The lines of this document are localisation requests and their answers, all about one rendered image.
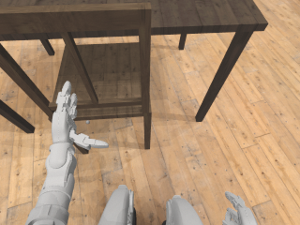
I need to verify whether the chair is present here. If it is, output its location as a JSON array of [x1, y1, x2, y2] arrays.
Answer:
[[0, 2, 152, 155]]

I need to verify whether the robot left shin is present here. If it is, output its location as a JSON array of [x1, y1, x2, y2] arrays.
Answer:
[[118, 185, 133, 225]]

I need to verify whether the left robot thigh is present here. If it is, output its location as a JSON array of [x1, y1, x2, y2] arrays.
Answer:
[[98, 188, 134, 225]]

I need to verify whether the left robot hand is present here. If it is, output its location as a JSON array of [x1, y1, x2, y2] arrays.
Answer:
[[52, 81, 109, 150]]

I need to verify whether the table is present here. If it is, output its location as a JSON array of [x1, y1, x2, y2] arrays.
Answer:
[[0, 0, 268, 134]]

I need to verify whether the right robot hand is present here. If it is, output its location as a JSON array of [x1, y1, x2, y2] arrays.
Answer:
[[222, 191, 258, 225]]

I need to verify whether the left robot forearm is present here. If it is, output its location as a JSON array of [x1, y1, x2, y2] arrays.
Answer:
[[25, 142, 77, 225]]

